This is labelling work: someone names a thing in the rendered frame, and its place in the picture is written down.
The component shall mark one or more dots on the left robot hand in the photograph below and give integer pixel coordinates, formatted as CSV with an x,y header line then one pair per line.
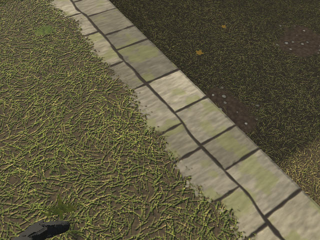
x,y
42,230

